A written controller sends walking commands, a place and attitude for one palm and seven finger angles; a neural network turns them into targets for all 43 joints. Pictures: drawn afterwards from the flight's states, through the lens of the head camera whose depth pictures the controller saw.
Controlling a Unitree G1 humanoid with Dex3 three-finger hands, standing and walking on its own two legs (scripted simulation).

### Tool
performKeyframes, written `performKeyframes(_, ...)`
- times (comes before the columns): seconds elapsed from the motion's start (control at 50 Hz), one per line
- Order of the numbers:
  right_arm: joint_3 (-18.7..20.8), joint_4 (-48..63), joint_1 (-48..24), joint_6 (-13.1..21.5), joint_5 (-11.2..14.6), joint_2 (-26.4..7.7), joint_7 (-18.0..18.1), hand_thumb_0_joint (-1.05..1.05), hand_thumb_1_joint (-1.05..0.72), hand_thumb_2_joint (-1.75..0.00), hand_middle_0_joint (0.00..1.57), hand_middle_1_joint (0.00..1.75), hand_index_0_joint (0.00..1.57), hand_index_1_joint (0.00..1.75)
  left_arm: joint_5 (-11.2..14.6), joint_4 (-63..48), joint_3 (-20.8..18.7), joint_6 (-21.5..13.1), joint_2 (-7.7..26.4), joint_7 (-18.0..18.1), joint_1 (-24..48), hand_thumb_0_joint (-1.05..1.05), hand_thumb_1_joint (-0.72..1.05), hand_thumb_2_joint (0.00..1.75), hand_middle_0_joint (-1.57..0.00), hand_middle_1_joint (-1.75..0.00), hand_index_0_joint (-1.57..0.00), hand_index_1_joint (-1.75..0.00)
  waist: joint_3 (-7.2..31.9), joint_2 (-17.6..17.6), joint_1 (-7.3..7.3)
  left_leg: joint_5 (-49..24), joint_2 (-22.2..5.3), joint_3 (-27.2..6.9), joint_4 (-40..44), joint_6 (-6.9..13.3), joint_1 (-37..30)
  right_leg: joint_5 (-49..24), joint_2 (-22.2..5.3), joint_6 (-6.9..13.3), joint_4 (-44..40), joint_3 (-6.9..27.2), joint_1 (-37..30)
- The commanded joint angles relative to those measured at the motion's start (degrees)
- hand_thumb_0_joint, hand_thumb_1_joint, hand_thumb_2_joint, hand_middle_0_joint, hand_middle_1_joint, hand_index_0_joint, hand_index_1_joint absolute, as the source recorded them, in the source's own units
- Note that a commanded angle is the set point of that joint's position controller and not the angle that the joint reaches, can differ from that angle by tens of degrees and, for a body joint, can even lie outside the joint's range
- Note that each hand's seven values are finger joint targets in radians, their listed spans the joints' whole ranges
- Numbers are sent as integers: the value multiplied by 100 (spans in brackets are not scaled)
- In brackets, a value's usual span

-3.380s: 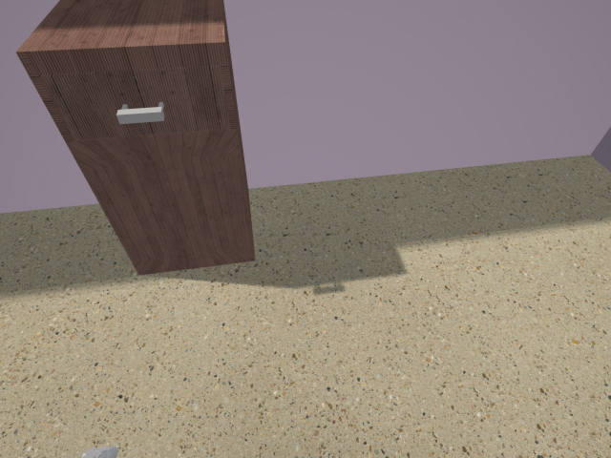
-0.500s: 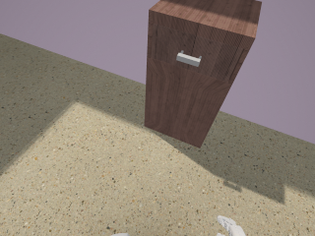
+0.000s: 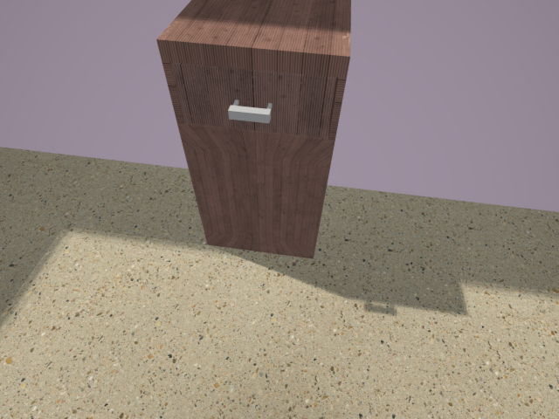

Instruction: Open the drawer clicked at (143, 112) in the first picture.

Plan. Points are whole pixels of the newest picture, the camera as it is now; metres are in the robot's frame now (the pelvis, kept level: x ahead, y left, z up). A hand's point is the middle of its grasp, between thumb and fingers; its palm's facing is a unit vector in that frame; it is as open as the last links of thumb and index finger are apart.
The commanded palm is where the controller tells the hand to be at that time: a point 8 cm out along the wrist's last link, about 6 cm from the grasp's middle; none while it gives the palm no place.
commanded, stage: take the last steps up to it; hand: left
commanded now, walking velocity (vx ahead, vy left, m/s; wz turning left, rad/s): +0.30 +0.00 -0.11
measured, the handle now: (251, 109) +0.84 +0.12 -0.04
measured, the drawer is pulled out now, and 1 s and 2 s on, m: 0.00 0.00 0.00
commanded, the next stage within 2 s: come to a stop and stand still in 0.82 s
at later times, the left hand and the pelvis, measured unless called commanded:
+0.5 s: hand (184, 390) +0.19 +0.18 -0.17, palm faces -0.15 -0.98 -0.12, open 7.4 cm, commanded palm none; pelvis +0.09 +0.02 +0.01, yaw -5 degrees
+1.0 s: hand (182, 362) +0.25 +0.20 -0.20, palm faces +0.00 -0.99 -0.15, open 7.3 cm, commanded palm none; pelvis +0.27 +0.02 -0.01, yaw -4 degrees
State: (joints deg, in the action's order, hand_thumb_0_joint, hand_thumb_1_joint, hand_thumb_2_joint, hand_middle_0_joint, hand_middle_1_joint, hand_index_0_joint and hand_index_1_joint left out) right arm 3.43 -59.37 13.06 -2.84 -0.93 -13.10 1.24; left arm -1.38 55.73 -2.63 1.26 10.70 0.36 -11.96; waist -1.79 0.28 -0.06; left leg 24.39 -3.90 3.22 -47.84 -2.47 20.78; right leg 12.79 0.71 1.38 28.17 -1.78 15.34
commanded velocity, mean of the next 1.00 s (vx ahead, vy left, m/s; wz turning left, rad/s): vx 0.19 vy -0.02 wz -0.02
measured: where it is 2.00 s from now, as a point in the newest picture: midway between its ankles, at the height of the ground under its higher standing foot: outside the picture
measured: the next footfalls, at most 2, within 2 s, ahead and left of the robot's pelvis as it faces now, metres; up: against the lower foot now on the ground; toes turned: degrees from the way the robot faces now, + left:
left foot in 0.08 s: +0.04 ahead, +0.13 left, +0.00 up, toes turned +4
right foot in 0.58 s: +0.20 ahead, -0.12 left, +0.00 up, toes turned -13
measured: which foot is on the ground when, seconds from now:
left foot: up 0.00-0.06, down 0.08-0.58, up 0.60-0.90, down 0.92-1.00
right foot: down 0.00-0.08, up 0.10-0.56, down 0.58-0.94, up 0.96-1.00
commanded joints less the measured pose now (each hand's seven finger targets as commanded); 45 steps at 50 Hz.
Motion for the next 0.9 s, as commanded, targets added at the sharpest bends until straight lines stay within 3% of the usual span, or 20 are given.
performKeyframes(0.0, -88, 278, 392, 266, -10, -99, 23, 0, -90, -90, 20, 30, 20, 30, 4, -181, -279, -50, 1066, 61, -163, 0, 90, 90, -20, -30, -20, -30, 510, -838, 52, -361, 100, 173, 1423, 11, -502, -322, -1239, 754, -909, 1393, -535)
performKeyframes(0.02, -109, 165, 752, 327, -27, -119, 25, 0, -90, -90, 20, 30, 20, 30, 33, -193, -264, -35, 1008, 41, -17, 0, 90, 90, -20, -30, -20, -30, 437, -765, -106, -691, 97, 270, 2129, 51, -1126, 625, -1077, 576, -819, 1282, -29)
performKeyframes(0.04, -97, 64, 1011, 386, -47, -278, 31, 0, -90, -90, 20, 30, 20, 30, 63, -245, -205, -15, 794, 0, 47, 0, 90, 90, -20, -30, -20, -30, 243, -136, -192, -424, -155, -125, 2714, 169, -1663, 1518, -681, 325, -452, 1018, 741)
performKeyframes(0.06, 4, 50, 1237, 421, -121, -755, 41, 0, -90, -90, 20, 30, 20, 30, 75, -355, -146, -5, 440, -60, 40, 0, 90, 90, -20, -30, -20, -30, -13, 1367, -290, 861, -1239, -1637, 3522, 600, -1837, 1860, -15, 19, 774, 330, 1654)
performKeyframes(0.08, 72, 92, 1322, 413, -126, -1049, 53, 0, -90, -90, 20, 30, 20, 30, 18, -508, -139, -17, 453, -65, 412, 0, 90, 90, -20, -30, -20, -30, -466, 2030, -452, 1766, -2039, -2815, 4291, 1065, -1309, 1920, 153, -140, 1974, -92, 2093)
performKeyframes(0.1, 59, 86, 1241, 428, -114, -958, 60, 0, -90, -90, 20, 30, 20, 30, -55, -526, -208, -16, 656, -81, 637, 0, 90, 90, -20, -30, -20, -30, -726, 1719, -418, 1834, -2152, -2930, 4392, 1223, -971, 1733, -136, -90, 2770, 282, 2209)
performKeyframes(0.14, -55, 105, 956, 512, -92, -554, 61, 0, -90, -90, 20, 30, 20, 30, -75, -290, -203, -99, 511, -186, 434, 0, 90, 90, -20, -30, -20, -30, -880, 572, -151, 842, -1546, -1917, 4235, 1042, -887, 940, -298, -104, 3273, 243, 2085)
performKeyframes(0.2, -111, -68, 1212, 643, -39, -312, 90, 0, -90, -90, 20, 30, 20, 30, -34, -87, -122, -135, 299, -213, 175, 0, 90, 90, -20, -30, -20, -30, -497, 637, -96, -810, -1104, -954, 3989, 918, -1478, 385, -380, -204, 3124, 28, 1955)
performKeyframes(0.26, -118, -307, 1726, 693, -40, -181, 116, 0, -90, -90, 20, 30, 20, 30, -34, -78, -88, -132, 234, -191, 375, 0, 90, 90, -20, -30, -20, -30, -426, 631, -226, -1952, -1208, -832, 3834, 1018, -1945, 258, -511, -289, 2853, -70, 2122)
performKeyframes(0.42, -59, -708, 2174, 641, -102, -99, 105, 0, -90, -90, 20, 30, 20, 30, -8, -157, -7, -203, 21, -198, 1166, 0, 90, 90, -20, -30, -20, -30, -602, 886, -477, -2672, -1303, -491, 3536, 1086, -2059, 507, -517, -208, 1314, -486, 1666)
performKeyframes(0.48, -46, -752, 2066, 625, -106, -126, 101, 0, -90, -90, 20, 30, 20, 30, -3, -64, -34, -281, 22, -187, 970, 0, 90, 90, -20, -30, -20, -30, -521, 770, -332, -3051, -1239, -355, 3127, 983, -1844, 428, -321, -88, 551, -679, 867)
performKeyframes(0.52, -49, -751, 1882, 644, -19, -96, 79, 0, -90, -90, 20, 30, 20, 30, -10, 335, -112, -375, 237, -144, -199, 0, 90, 90, -20, -30, -20, -30, 143, 422, 228, -3742, -916, 75, 1850, 697, -1380, -356, -212, 71, -190, -722, -953)
performKeyframes(0.54, -60, -648, 1809, 685, 53, 33, 28, 0, -90, -90, 20, 30, 20, 30, -34, 598, -206, -453, 656, -75, -1103, 0, 90, 90, -20, -30, -20, -30, 704, -185, 602, -2976, -645, 336, 612, 474, -227, -410, -1095, 414, -279, 226, -2509)
performKeyframes(0.56, -149, -401, 1731, 718, 85, 347, 12, 0, -90, -90, 20, 30, 20, 30, -2, 805, -366, -494, 1281, 7, -1919, 0, 90, 90, -20, -30, -20, -30, 1190, -1514, 727, 584, 160, 664, -1195, 196, 1303, -1319, -2660, 1071, -731, 2366, -3611)
performKeyframes(0.58, -90, -303, 1370, 637, 76, 113, 16, 0, -90, -90, 20, 30, 20, 30, 86, 827, -355, -476, 1347, 31, -1924, 0, 90, 90, -20, -30, -20, -30, 1081, -1123, 766, 990, 21, -24, -2122, 284, 1463, -900, -2862, 1290, -1124, 2591, -2937)
performKeyframes(0.62, -27, -163, 747, 568, 19, 283, -30, 0, -90, -90, 20, 30, 20, 30, 54, 638, -218, -446, 702, 87, -1037, 0, 90, 90, -20, -30, -20, -30, -175, -526, 446, 101, -437, -244, -2444, 311, 1724, -267, -2484, 1058, -1455, 1812, -1407)
performKeyframes(0.64, -28, -191, 777, 513, -16, 369, -54, 0, -90, -90, 20, 30, 20, 30, 28, 583, -130, -470, 413, 100, -749, 0, 90, 90, -20, -30, -20, -30, -440, -398, 221, -212, -538, -230, -2158, 261, 1466, -438, -2244, 865, -1579, 1201, -793)
performKeyframes(0.7, -35, -225, 1074, 393, -50, 611, -108, 0, -90, -90, 20, 30, 20, 30, -50, 442, -70, -558, 147, 120, -555, 0, 90, 90, -20, -30, -20, -30, -306, -526, -133, -376, -481, 16, -1115, 126, 782, -1426, -1864, 723, -1540, 209, -232)
performKeyframes(0.82, -62, 130, 404, 447, -34, 349, -238, 0, -90, -90, 20, 30, 20, 30, -34, 443, -97, -502, 622, 48, -514, 0, 90, 90, -20, -30, -20, -30, -379, -894, -93, -995, -212, 420, 698, 149, -19, -943, -1588, 584, -1306, -43, -31)
performKeyframes(0.88, -30, 44, 659, 520, -59, -10, -209, 0, -90, -90, 20, 30, 20, 30, 16, 489, -105, -414, 650, 37, -542, 0, 90, 90, -20, -30, -20, -30, -251, -457, -327, -1532, -44, 597, 1709, 168, -1302, -642, -1281, 333, -477, -209, 259)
